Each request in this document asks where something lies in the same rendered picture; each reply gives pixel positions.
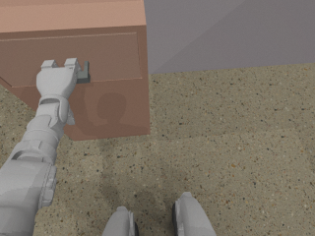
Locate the cabinet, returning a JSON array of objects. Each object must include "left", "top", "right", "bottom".
[{"left": 0, "top": 0, "right": 151, "bottom": 142}]

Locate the drawer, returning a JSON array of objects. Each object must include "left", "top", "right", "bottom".
[{"left": 0, "top": 31, "right": 141, "bottom": 87}]

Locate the left robot hand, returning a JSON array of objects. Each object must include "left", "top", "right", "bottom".
[{"left": 36, "top": 58, "right": 82, "bottom": 125}]

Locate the left robot forearm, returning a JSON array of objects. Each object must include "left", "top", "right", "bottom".
[{"left": 0, "top": 94, "right": 69, "bottom": 177}]

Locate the robot right shin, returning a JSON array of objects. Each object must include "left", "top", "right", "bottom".
[{"left": 177, "top": 192, "right": 192, "bottom": 236}]

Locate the robot left upper arm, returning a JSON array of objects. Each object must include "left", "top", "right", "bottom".
[{"left": 0, "top": 159, "right": 57, "bottom": 236}]

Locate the robot left thigh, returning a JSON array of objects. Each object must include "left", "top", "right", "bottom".
[{"left": 101, "top": 210, "right": 135, "bottom": 236}]

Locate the handle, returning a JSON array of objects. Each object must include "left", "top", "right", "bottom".
[{"left": 76, "top": 61, "right": 91, "bottom": 84}]

